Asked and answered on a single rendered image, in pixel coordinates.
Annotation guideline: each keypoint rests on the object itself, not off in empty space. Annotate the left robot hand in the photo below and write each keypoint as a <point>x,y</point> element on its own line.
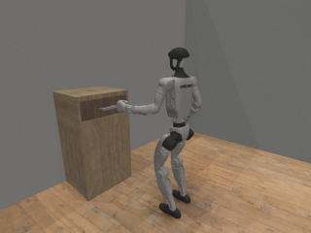
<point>120,105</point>

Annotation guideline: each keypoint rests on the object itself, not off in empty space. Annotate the left robot upper arm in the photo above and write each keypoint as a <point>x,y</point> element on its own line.
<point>164,85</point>

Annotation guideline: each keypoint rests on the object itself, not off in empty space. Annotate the drawer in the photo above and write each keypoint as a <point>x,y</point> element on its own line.
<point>90,108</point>

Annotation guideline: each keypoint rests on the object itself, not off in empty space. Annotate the robot right thigh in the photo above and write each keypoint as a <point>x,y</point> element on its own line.
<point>176,161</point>

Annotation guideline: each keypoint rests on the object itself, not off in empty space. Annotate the left robot forearm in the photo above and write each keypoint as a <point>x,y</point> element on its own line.
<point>140,110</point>

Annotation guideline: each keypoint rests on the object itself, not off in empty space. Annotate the right robot upper arm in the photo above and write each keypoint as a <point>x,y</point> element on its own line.
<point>197,102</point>

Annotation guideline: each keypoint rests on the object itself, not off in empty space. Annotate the robot right shin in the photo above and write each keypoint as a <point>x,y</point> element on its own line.
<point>179,176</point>

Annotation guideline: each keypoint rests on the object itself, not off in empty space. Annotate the right robot forearm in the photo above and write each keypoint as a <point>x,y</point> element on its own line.
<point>192,112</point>

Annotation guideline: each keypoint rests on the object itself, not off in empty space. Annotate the handle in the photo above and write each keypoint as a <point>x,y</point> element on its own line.
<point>108,108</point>

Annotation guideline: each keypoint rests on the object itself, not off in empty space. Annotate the cabinet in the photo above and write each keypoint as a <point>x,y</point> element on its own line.
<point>96,153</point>

